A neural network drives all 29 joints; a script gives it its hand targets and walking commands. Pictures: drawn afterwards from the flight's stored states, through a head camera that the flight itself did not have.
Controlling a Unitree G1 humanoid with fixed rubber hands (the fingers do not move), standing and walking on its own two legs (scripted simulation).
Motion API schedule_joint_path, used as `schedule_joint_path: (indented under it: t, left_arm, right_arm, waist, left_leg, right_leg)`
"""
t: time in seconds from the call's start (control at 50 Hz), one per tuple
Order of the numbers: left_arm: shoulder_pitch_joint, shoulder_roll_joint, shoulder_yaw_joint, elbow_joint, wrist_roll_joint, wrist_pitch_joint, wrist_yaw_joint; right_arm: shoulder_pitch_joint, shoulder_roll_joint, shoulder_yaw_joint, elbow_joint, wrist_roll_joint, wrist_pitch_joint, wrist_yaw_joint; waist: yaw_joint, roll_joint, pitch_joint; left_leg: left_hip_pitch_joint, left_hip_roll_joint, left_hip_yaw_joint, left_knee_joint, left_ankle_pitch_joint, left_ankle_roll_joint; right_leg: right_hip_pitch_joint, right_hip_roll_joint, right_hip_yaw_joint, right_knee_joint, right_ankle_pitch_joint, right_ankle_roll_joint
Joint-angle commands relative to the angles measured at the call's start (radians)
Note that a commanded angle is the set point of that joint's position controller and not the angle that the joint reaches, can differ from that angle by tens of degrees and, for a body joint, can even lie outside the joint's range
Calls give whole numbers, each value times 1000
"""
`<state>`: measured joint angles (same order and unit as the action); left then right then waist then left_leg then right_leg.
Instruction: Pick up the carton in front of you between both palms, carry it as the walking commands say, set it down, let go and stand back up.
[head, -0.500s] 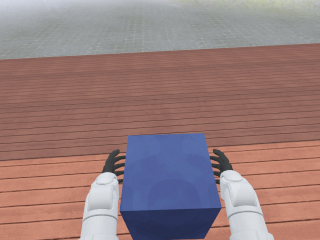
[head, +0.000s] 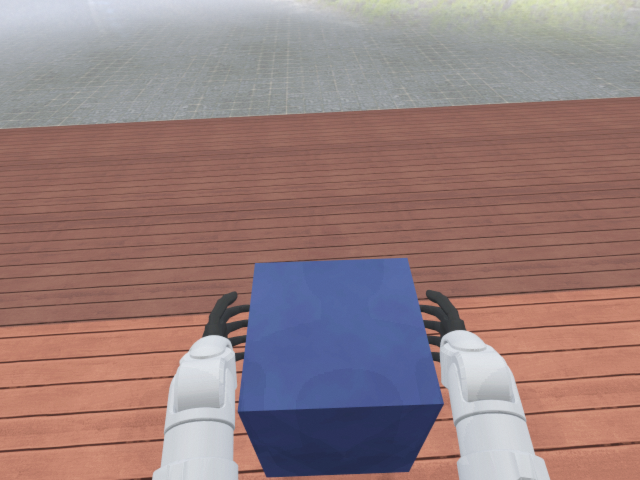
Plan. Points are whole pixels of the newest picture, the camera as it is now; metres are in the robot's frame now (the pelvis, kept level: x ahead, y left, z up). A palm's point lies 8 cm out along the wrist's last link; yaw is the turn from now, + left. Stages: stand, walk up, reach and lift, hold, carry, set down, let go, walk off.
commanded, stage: hold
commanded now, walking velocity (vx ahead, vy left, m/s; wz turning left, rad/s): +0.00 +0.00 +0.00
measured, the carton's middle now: (334, 371) +0.30 +0.00 -0.03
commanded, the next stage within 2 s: carry in 0.46 s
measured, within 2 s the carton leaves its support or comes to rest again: neither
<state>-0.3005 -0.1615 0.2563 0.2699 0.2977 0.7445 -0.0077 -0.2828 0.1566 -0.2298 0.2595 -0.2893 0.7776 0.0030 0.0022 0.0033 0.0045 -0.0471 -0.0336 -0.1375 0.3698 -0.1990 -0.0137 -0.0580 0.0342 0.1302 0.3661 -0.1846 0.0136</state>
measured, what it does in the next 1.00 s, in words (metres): walks ahead: right foot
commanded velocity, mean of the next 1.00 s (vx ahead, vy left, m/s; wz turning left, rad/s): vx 0.29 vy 0.00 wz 0.00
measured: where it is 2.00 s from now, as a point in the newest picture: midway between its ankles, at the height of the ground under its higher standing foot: (305, 355)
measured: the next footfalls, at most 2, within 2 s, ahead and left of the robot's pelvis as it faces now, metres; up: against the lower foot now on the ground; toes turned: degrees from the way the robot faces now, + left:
right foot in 0.84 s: +0.15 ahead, -0.09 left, +0.00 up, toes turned -7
left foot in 1.14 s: +0.39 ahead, +0.15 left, +0.00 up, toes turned +13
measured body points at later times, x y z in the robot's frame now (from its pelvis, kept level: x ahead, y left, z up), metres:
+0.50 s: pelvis +0.01 +0.00 +0.00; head -0.04 +0.00 +0.45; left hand +0.31 +0.15 +0.05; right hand +0.31 -0.15 +0.04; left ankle +0.01 +0.13 -0.74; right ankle +0.02 -0.13 -0.74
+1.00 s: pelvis +0.18 +0.02 +0.00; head +0.15 +0.03 +0.45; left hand +0.42 +0.18 +0.08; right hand +0.43 -0.12 +0.08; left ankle +0.13 +0.12 -0.70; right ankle +0.11 -0.08 -0.75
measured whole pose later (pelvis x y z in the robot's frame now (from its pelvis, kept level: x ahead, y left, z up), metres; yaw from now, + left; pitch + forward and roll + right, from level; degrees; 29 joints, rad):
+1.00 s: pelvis +0.18 +0.02 +0.00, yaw +3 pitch +6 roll +0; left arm -0.02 -0.13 0.04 -0.44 0.06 1.16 0.13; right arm 0.00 0.13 -0.07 -0.46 -0.04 1.19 -0.13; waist 0.00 -0.03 -0.19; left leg -0.47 0.05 0.12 0.87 -0.48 0.01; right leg -0.20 -0.04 -0.17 0.39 -0.30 -0.01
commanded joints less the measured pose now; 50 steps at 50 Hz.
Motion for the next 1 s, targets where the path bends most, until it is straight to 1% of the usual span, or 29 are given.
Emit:
schedule_joint_path:
  t: [0.0, 0.16, 0.42, 0.44, 0.46, 0.48, 0.5, 0.52, 0.56, 0.58, 0.6, 0.62, 0.64, 0.66, 0.68, 0.7, 0.72, 0.74, 0.76, 0.78, 0.8, 0.82, 0.84, 0.86, 0.88, 0.9, 0.92, 0.94, 0.98]
  left_arm:
    - [-497, -937, -542, 15, -265, -21, -254]
    - [-505, -934, -530, 36, -257, -22, -256]
    - [-456, -933, -543, 1, -267, -17, -251]
    - [-464, -929, -552, -13, -277, -13, -249]
    - [-462, -929, -558, -15, -282, -11, -244]
    - [-461, -931, -578, -45, -292, -8, -239]
    - [-477, -937, -601, -81, -305, -2, -231]
    - [-491, -942, -623, -117, -318, 6, -223]
    - [-469, -946, -664, -183, -344, 34, -201]
    - [-451, -944, -691, -219, -357, 54, -188]
    - [-442, -937, -721, -267, -370, 77, -174]
    - [-437, -930, -749, -316, -385, 102, -161]
    - [-434, -922, -774, -366, -403, 129, -149]
    - [-440, -916, -793, -413, -419, 156, -139]
    - [-428, -898, -809, -441, -438, 186, -129]
    - [-424, -877, -828, -477, -456, 211, -121]
    - [-405, -868, -849, -505, -479, 235, -110]
    - [-374, -857, -860, -532, -497, 257, -97]
    - [-334, -848, -865, -562, -506, 279, -83]
    - [-282, -840, -865, -589, -510, 299, -68]
    - [-232, -834, -861, -616, -512, 319, -52]
    - [-195, -827, -855, -645, -508, 339, -36]
    - [-134, -814, -838, -662, -498, 358, -18]
    - [-98, -792, -811, -672, -478, 371, 2]
    - [-97, -798, -792, -696, -466, 388, 19]
    - [-84, -799, -780, -734, -467, 403, 32]
    - [-76, -811, -779, -775, -472, 414, 41]
    - [-88, -816, -788, -816, -482, 422, 46]
    - [-121, -796, -806, -857, -508, 432, 54]
  right_arm:
    - [-576, 928, 544, -50, 279, -56, 248]
    - [-580, 929, 531, -28, 272, -57, 246]
    - [-530, 923, 542, -62, 281, -52, 242]
    - [-546, 927, 549, -77, 289, -51, 240]
    - [-543, 926, 554, -81, 291, -50, 236]
    - [-554, 926, 576, -115, 307, -47, 232]
    - [-569, 928, 600, -146, 324, -41, 227]
    - [-590, 929, 622, -179, 339, -33, 222]
    - [-591, 940, 675, -238, 375, -6, 208]
    - [-579, 941, 704, -274, 394, 12, 201]
    - [-570, 937, 734, -317, 412, 32, 191]
    - [-571, 929, 756, -361, 429, 55, 181]
    - [-560, 916, 769, -398, 441, 80, 169]
    - [-518, 896, 770, -415, 442, 106, 155]
    - [-454, 882, 767, -427, 440, 132, 136]
    - [-407, 865, 757, -461, 430, 156, 115]
    - [-381, 847, 753, -513, 425, 181, 93]
    - [-357, 834, 759, -559, 428, 207, 73]
    - [-332, 823, 769, -603, 434, 231, 56]
    - [-301, 814, 777, -645, 442, 254, 41]
    - [-265, 806, 784, -677, 450, 277, 29]
    - [-223, 796, 790, -701, 458, 298, 18]
    - [-213, 779, 795, -735, 469, 321, 10]
    - [-238, 764, 805, -787, 489, 347, 4]
    - [-270, 765, 819, -816, 519, 369, -1]
    - [-258, 774, 826, -833, 541, 382, -4]
    - [-228, 788, 822, -841, 552, 390, -8]
    - [-209, 796, 817, -852, 556, 394, -12]
    - [-183, 787, 798, -858, 545, 396, -30]
  waist:
    - [1, -1, -208]
    - [0, -4, -207]
    - [-2, -1, -226]
    - [-1, -27, -223]
    - [0, -30, -247]
    - [1, -34, -225]
    - [1, -47, -202]
    - [4, -66, -186]
    - [7, -127, -247]
    - [4, -147, -274]
    - [3, -137, -295]
    - [3, -112, -305]
    - [1, -27, -291]
    - [-11, 168, -277]
    - [-20, 276, -229]
    - [-30, 260, -191]
    - [-32, 201, -207]
    - [-31, 161, -251]
    - [-27, 148, -288]
    - [-20, 146, -319]
    - [-12, 131, -351]
    - [-7, 88, -386]
    - [14, -44, -416]
    - [23, -275, -370]
    - [28, -267, -311]
    - [29, -178, -273]
    - [29, -109, -271]
    - [30, -82, -273]
    - [24, -105, -272]
  left_leg:
    - [-5, -60, 75, -61, 82, 0]
    - [-5, -59, 77, -62, 77, 1]
    - [23, -62, 72, -63, 171, -4]
    - [-103, 110, 40, 27, 45, 11]
    - [-124, 96, 19, 22, -147, 17]
    - [-184, 77, 22, 19, -345, 19]
    - [-244, 63, 29, 37, -460, 19]
    - [-285, 58, 54, 83, -441, 14]
    - [-298, 24, 156, 217, -237, -2]
    - [-290, 13, 189, 185, -202, 1]
    - [-246, 10, 200, 128, -204, 6]
    - [-171, 20, 192, 77, -224, 13]
    - [-103, 83, 103, 7, -298, 29]
    - [-30, 225, -113, -89, -393, 85]
    - [61, 333, -287, -142, -323, 154]
    - [97, 365, -337, -140, -159, 202]
    - [113, 360, -284, -109, -18, 212]
    - [127, 338, -205, -79, 78, 199]
    - [116, 305, -118, -48, 144, 174]
    - [74, 263, -21, -4, 157, 144]
    - [-24, 225, 67, 51, 105, 114]
    - [-194, 193, 132, 131, 55, 83]
    - [-394, 137, 222, 321, -53, 43]
    - [-684, 58, 289, 515, -247, 13]
    - [-794, 81, 221, 583, -367, 30]
    - [-836, 112, 195, 629, -394, 32]
    - [-833, 130, 191, 617, -375, 29]
    - [-813, 140, 199, 548, -341, 24]
    - [-687, 118, 247, 398, -207, 13]
  right_leg:
    - [46, 58, -71, -53, 70, 2]
    - [47, 55, -73, -55, 68, 3]
    - [73, 60, -70, -56, 158, 5]
    - [-43, -116, -53, 37, 22, -7]
    - [-77, -116, -17, 3, -179, -18]
    - [-131, -112, 6, -29, -401, -27]
    - [-160, -121, 37, -50, -539, -41]
    - [-164, -145, 63, -63, -552, -56]
    - [-129, -209, 116, -95, -468, -96]
    - [-119, -225, 119, -88, -443, -113]
    - [-141, -214, 82, -65, -437, -113]
    - [-201, -193, 34, -22, -441, -101]
    - [-295, -145, -47, 77, -420, -70]
    - [-430, -80, -163, 289, -345, -22]
    - [-599, -45, -230, 387, -324, 0]
    - [-675, -58, -228, 371, -367, -5]
    - [-661, -71, -226, 335, -370, -10]
    - [-608, -58, -241, 270, -326, -12]
    - [-528, -30, -278, 204, -241, -12]
    - [-410, -9, -319, 113, -148, -10]
    - [-226, -4, -344, 27, -64, -11]
    - [17, -41, -305, -13, -33, -25]
    - [217, -195, -89, -84, -157, -76]
    - [333, -419, 274, -121, -131, -180]
    - [329, -490, 354, -110, -10, -266]
    - [300, -488, 312, -106, 84, -277]
    - [282, -460, 240, -114, 111, -252]
    - [260, -437, 171, -144, 63, -222]
    - [176, -355, 3, -156, 62, -167]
